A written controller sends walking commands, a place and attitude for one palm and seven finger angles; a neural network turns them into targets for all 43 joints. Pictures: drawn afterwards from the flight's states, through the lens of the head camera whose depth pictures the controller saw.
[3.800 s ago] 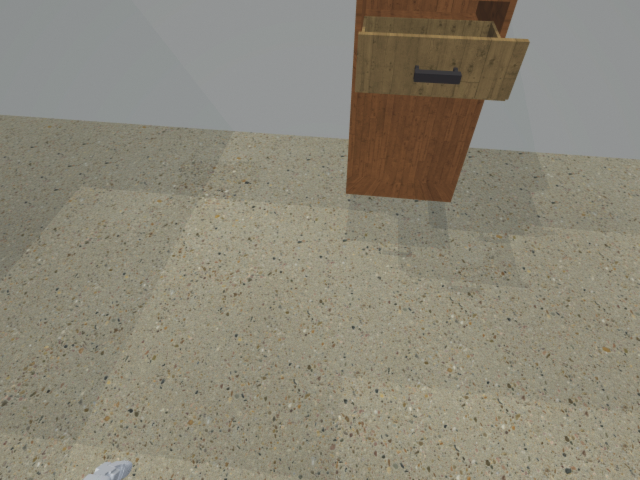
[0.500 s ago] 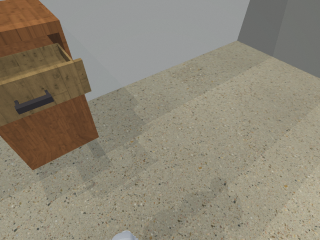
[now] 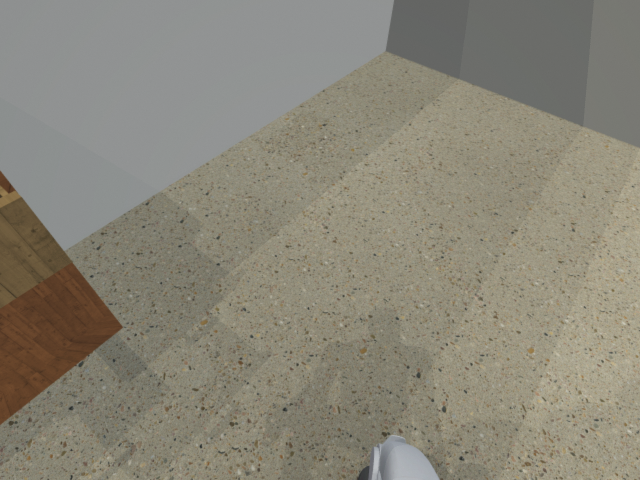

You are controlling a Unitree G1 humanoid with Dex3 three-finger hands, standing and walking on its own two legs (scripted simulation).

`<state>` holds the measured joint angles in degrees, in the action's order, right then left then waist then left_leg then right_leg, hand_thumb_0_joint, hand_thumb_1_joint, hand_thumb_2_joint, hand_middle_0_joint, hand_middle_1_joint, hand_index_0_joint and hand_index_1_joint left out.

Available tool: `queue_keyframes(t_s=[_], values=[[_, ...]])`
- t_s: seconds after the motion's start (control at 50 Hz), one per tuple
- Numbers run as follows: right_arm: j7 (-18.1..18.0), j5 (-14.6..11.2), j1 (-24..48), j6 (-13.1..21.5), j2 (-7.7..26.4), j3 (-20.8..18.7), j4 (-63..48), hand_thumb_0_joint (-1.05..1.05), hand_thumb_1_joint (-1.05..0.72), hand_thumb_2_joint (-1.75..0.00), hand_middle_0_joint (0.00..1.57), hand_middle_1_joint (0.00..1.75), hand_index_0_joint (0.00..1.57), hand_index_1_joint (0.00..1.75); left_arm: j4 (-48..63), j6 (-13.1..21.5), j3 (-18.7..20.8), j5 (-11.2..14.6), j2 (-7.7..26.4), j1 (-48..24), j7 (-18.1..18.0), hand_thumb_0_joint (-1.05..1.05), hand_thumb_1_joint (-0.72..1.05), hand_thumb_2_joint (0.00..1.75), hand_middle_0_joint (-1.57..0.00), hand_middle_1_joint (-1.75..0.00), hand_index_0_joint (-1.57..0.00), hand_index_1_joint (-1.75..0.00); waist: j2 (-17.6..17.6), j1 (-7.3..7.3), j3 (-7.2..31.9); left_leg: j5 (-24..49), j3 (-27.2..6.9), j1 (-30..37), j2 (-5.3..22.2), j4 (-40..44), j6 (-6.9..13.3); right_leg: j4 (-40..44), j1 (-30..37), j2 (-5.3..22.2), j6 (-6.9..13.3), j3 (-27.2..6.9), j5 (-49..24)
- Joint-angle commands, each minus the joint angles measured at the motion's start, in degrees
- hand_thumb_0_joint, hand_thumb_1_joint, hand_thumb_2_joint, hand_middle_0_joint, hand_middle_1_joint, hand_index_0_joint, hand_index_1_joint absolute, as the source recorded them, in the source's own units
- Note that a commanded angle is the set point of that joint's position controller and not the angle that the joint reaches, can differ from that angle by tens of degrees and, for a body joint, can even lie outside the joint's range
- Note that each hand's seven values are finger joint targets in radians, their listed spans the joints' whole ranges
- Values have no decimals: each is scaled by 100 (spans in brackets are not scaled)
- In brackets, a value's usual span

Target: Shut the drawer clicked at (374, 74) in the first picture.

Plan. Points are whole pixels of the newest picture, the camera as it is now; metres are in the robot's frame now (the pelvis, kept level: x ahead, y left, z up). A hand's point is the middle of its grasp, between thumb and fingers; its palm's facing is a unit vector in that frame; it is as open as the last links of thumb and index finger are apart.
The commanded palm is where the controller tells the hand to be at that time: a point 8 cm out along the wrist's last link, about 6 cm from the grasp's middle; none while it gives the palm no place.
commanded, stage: turn to face it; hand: left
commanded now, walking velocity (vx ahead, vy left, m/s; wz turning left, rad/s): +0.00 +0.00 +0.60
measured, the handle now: out of the picture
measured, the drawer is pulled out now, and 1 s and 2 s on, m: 0.30 0.30 0.30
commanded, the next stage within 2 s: take the last steps up to it in 1.58 s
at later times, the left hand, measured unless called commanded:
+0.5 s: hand out of the picture +0.14 +0.19 -0.19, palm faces +0.25 -0.96 -0.14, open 7.4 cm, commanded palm none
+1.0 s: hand out of the picture +0.04 +0.17 -0.14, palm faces +0.53 -0.79 -0.31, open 7.4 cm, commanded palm none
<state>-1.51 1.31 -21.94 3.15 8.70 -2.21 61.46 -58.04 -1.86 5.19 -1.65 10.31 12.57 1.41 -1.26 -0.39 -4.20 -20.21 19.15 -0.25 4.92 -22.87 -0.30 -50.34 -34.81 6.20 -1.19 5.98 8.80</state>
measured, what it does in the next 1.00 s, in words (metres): steps on the spot, turning left: right foot, then left foot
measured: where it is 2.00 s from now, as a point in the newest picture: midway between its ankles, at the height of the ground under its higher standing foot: outside the picture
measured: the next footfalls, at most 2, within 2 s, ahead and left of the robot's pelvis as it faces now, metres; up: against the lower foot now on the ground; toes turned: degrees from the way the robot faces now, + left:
right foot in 0.10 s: +0.19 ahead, -0.13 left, +0.00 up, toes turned -8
left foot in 0.48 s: +0.11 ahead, +0.12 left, +0.00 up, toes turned +21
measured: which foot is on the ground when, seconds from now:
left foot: down 0.00-0.10, up 0.12-0.46, down 0.48-0.88, up 0.90-1.00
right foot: up 0.00-0.08, down 0.10-0.46, up 0.48-0.86, down 0.88-1.00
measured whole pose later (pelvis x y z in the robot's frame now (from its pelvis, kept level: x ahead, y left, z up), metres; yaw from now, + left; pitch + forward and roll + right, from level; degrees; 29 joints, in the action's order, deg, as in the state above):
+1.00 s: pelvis +0.07 -0.05 +0.00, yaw +31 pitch -1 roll +1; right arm 1.6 1.4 -10.0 -4.9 16.3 -5.5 52.5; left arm -50.3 -1.1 2.3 -1.0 10.7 12.3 -1.5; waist 3.7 -0.6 -3.5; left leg -22.8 -1.5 -30.6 -1.7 -62.7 -2.4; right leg -32.2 -13.5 4.3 0.6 7.2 17.5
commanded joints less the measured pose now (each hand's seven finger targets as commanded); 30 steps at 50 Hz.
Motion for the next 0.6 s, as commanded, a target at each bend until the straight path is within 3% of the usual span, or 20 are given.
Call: queue_keyframes(t_s=[0.0,0.02,0.04,0.06,0.08,0.1,0.12,0.16,0.18,0.24,0.3,0.36,0.4,0.42,0.44,0.46,0.48,0.52,0.54,0.58], values=[[-37,24,-362,37,728,-147,-35,0,-90,-90,20,30,20,30,301,265,-149,-11,-30,-39,-68,0,90,90,-20,-30,-20,-30,927,-6,45,4594,-594,-355,1416,-129,635,1254,1183,-386,224,223,-16],[-27,1,-353,16,736,-131,7,0,-90,-90,20,30,20,30,141,330,-160,-23,65,357,-108,0,90,90,-20,-30,-20,-30,854,166,360,4630,-632,-388,1274,-615,509,1680,1883,-478,247,313,-268],[2,-41,-318,17,680,-115,31,0,-90,-90,20,30,20,30,-54,420,-136,-32,310,883,-151,0,90,90,-20,-30,-20,-30,620,448,739,4101,-619,-606,1039,-1320,304,2228,2767,-333,212,265,-1089],[47,-110,-553,21,376,-60,50,0,-90,-90,20,30,20,30,-224,519,-52,-46,811,1311,-234,0,90,90,-20,-30,-20,-30,-359,556,1417,2270,-594,-1671,619,-2479,56,2007,4212,736,466,-692,-3156],[34,-160,-765,-45,158,-34,-59,0,-90,-90,20,30,20,30,-275,548,-6,29,1224,1545,-254,0,90,90,-20,-30,-20,-30,-998,472,1811,-1401,-1006,-2320,-31,-3836,-83,2025,4662,2016,1090,-1729,-5512],[-29,-172,-534,-152,172,-45,-108,0,-90,-90,20,30,20,30,-175,526,-38,88,1244,1343,-276,0,90,90,-20,-30,-20,-30,-741,480,1826,-1771,-1683,-2311,24,-4407,-71,2393,4078,2172,1332,-1613,-5191],[-11,-148,-499,-227,189,-56,-168,0,-90,-90,20,30,20,30,-16,497,-32,74,1237,870,-298,0,90,90,-20,-30,-20,-30,-1350,375,1667,-1579,-1832,-2531,73,-4794,-115,2732,3647,2126,1313,-1759,-3979],[27,-73,-266,-375,298,-110,-121,0,-90,-90,20,30,20,30,236,386,-109,82,870,27,-372,0,90,90,-20,-30,-20,-30,-592,130,888,-992,-1835,-2619,269,-4956,-179,3103,2558,1855,1106,-1071,-2109],[55,-70,-288,-442,235,-118,-129,0,-90,-90,20,30,20,30,340,343,-113,66,772,-285,-403,0,90,90,-20,-30,-20,-30,-456,-26,691,-806,-1814,-2480,317,-4718,-197,3249,2048,1730,961,-688,-1455],[132,-24,-384,-592,151,-131,-206,0,-90,-90,20,30,20,30,532,263,-89,29,722,-601,-410,0,90,90,-20,-30,-20,-30,-642,-178,473,-550,-1519,-2235,277,-4167,-227,3567,1342,1596,786,-155,223],[202,-5,-126,-607,172,-163,-451,0,-90,-90,20,30,20,30,605,183,-22,-5,852,-599,-407,0,90,90,-20,-30,-20,-30,-708,-135,343,-551,-1306,-2212,217,-3471,-211,3572,1282,1605,704,40,995],[232,-9,109,-561,289,-204,-719,0,-90,-90,20,30,20,30,705,132,49,-17,965,-570,-399,0,90,90,-20,-30,-20,-30,-808,-104,320,-529,-1208,-2108,192,-2704,-182,3255,1372,1687,664,135,1106],[238,7,-71,-523,405,-240,-785,0,-90,-90,20,30,20,30,773,80,62,18,923,-567,-380,0,90,90,-20,-30,-20,-30,-391,-251,444,90,-1096,-1576,28,-1551,-163,2466,1237,1466,429,419,1172],[244,27,-267,-491,625,-285,-765,0,-90,-90,20,30,20,30,849,24,41,77,819,-579,-346,0,90,90,-20,-30,-20,-30,298,-353,402,272,-1435,-1321,129,-669,-102,1646,888,1167,216,598,1511],[215,67,-322,-447,1182,-417,-886,0,-90,-90,20,30,20,30,1041,-24,17,120,468,-467,-281,0,90,90,-20,-30,-20,-30,2005,-391,224,248,-3424,-1326,1242,396,441,308,-17,402,-206,778,2331],[162,119,-327,-407,1608,-507,-1042,0,-90,-90,20,30,20,30,1326,-12,-16,82,369,-931,-231,0,90,90,-20,-30,-20,-30,2195,-581,98,294,-4725,-1813,2083,1165,1092,-973,-309,-12,-279,294,2647],[115,106,-123,-367,1671,-530,-1023,0,-90,-90,20,30,20,30,1354,-29,-1,33,386,-1051,-218,0,90,90,-20,-30,-20,-30,1779,-455,294,9,-4865,-1858,2021,1153,1162,-1741,-438,47,-231,-271,2288],[58,47,690,-293,1363,-412,-1213,0,-90,-90,20,30,20,30,1117,41,91,18,500,-638,-163,0,90,90,-20,-30,-20,-30,1320,-100,537,387,-3794,-1502,1310,752,864,-2021,-451,58,-281,-522,1397],[49,33,861,-262,1268,-379,-1279,0,-90,-90,20,30,20,30,1002,45,97,22,548,-448,-158,0,90,90,-20,-30,-20,-30,1140,-38,606,911,-3356,-1389,1066,590,778,-1881,-262,56,-323,-496,1183],[35,7,851,-247,1277,-376,-1277,0,-90,-90,20,30,20,30,916,39,78,65,583,-328,-168,0,90,90,-20,-30,-20,-30,951,-55,753,1827,-3103,-1080,939,450,846,-1433,-16,-22,-371,-497,1204]])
